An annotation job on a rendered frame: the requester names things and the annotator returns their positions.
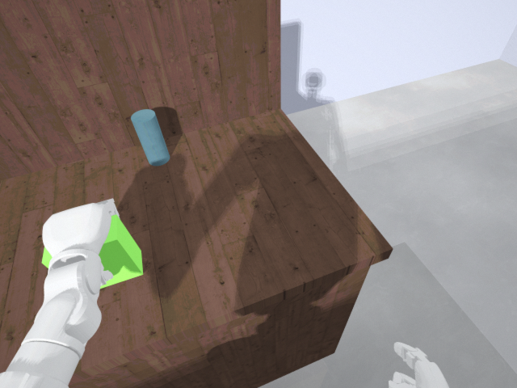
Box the robot right hand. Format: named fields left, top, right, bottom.
left=389, top=342, right=449, bottom=388

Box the left robot forearm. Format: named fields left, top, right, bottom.
left=0, top=249, right=102, bottom=388

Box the table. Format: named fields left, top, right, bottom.
left=0, top=0, right=393, bottom=388

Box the sponge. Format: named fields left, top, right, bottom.
left=42, top=214, right=143, bottom=288

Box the robot left hand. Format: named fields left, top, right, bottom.
left=43, top=198, right=120, bottom=286

